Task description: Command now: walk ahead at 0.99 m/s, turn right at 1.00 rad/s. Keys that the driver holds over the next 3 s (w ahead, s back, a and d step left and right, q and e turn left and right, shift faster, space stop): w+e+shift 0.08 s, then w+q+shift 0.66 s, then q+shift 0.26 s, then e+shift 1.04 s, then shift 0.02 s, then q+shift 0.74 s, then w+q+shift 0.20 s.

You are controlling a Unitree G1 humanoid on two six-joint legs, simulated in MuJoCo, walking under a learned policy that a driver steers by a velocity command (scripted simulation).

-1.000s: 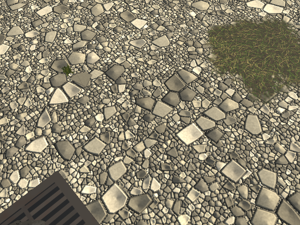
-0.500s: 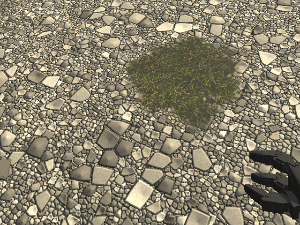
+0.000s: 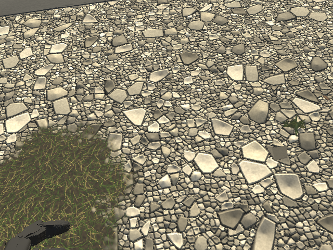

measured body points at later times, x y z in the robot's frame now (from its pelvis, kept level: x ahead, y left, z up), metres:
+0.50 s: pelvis +0.47 +0.04 +0.01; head +0.51 +0.04 +0.46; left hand +0.53 +0.33 -0.11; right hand +0.67 -0.22 -0.07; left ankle +0.63 +0.09 -0.69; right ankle +0.18 -0.06 -0.60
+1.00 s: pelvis +0.91 +0.07 +0.03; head +0.96 +0.10 +0.47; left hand +1.06 +0.38 -0.02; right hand +1.08 -0.18 -0.08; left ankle +0.70 +0.10 -0.56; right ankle +1.09 +0.01 -0.68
